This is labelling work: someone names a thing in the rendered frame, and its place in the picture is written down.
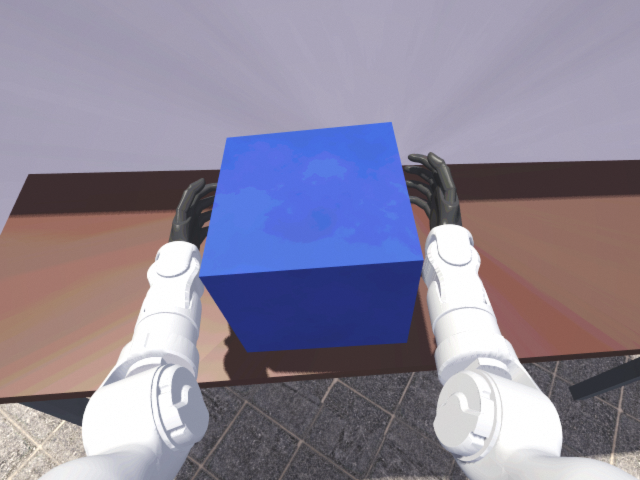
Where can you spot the left robot forearm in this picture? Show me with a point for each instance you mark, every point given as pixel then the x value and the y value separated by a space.
pixel 167 328

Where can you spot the right robot forearm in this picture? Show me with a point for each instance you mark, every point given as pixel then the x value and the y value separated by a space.
pixel 462 319

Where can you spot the carton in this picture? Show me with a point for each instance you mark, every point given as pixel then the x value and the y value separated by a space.
pixel 312 241

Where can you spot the left robot upper arm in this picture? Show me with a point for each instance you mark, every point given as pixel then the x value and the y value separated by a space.
pixel 139 428

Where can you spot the right robot upper arm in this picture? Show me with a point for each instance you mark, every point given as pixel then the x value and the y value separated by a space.
pixel 499 429

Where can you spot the table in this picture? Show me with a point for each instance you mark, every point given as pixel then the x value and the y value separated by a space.
pixel 559 244

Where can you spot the left robot hand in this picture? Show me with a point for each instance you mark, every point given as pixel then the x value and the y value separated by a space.
pixel 188 221

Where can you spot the right robot hand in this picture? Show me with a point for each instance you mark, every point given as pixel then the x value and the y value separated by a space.
pixel 442 206

